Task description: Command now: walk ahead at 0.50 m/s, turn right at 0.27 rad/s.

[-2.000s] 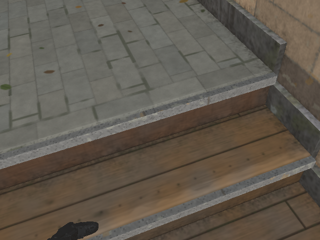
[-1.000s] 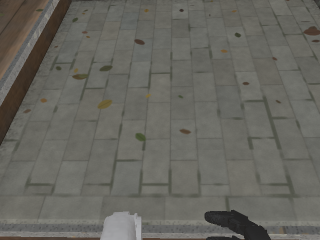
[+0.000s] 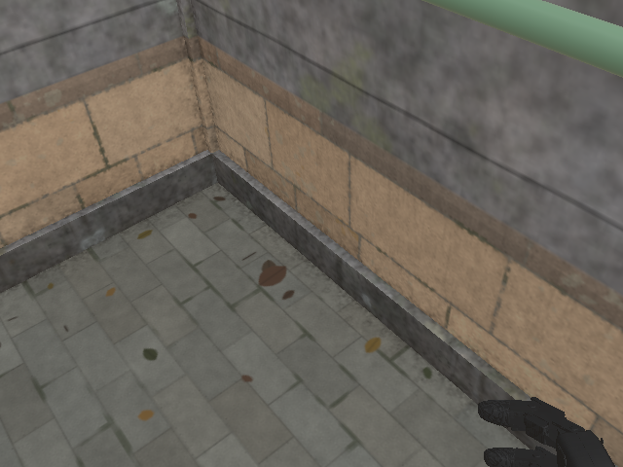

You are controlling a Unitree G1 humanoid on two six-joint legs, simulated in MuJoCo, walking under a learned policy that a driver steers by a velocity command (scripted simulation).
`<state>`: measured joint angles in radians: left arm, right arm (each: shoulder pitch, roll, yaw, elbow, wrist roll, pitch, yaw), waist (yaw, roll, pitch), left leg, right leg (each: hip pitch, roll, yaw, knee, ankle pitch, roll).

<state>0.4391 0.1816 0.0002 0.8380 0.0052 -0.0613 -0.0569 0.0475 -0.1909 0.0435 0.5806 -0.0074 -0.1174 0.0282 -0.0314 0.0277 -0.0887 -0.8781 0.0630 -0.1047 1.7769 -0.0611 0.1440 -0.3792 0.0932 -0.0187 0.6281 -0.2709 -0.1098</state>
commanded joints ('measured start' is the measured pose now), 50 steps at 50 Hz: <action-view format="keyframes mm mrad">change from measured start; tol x32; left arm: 1 -114 57 -10 -47 -4 -55 10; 22 174 184 5 -28 41 -95 44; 50 -208 276 107 -254 25 1 118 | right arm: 1 88 -50 5 -5 -33 22 0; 12 -237 -58 -51 -33 31 27 34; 20 344 -264 -121 145 -15 49 65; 50 266 -240 -152 -36 33 121 -38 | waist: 1 -69 -65 87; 18 -42 -132 67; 22 -35 37 -580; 28 45 -34 -74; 46 5 106 -36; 50 18 -425 -150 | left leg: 1 42 23 75 -344 177 -23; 10 -174 -29 68 -979 259 -75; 18 374 -197 233 -1318 27 -40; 21 1383 274 -403 -1190 1124 329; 25 913 160 -336 -1404 575 199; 30 586 6 -171 -1431 642 111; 39 689 12 -405 -1383 40 -33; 47 706 -46 -439 -1270 223 -7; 50 295 -243 -103 -760 -649 -150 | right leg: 1 -146 -124 110 -374 202 -23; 12 462 -336 77 -516 301 -15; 19 439 -302 5 161 1241 113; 21 -373 11 6 981 -441 207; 22 -309 -46 234 1087 -294 179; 45 -172 -86 207 -32 27 184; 50 437 -548 554 -217 809 -172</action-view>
